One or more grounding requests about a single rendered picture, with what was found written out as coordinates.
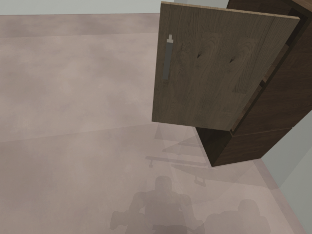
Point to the handle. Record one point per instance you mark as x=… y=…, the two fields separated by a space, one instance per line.
x=168 y=53

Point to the cupboard door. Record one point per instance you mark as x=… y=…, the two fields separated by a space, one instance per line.
x=219 y=57

